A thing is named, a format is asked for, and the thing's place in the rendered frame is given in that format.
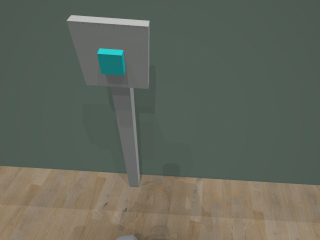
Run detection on panel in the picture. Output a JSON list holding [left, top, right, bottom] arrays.
[[67, 15, 150, 187]]

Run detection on button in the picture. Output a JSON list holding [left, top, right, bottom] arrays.
[[97, 48, 126, 76]]

